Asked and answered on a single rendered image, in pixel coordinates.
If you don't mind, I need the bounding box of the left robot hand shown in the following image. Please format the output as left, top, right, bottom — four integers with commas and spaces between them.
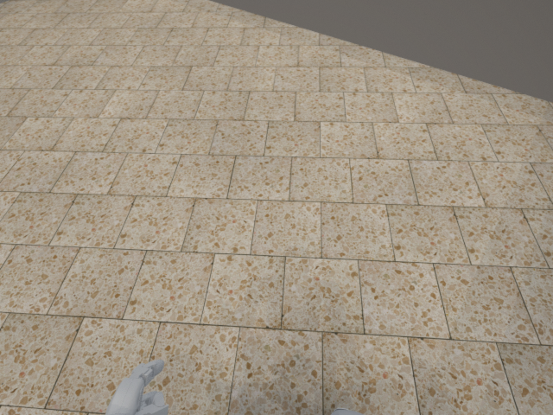
105, 360, 168, 415

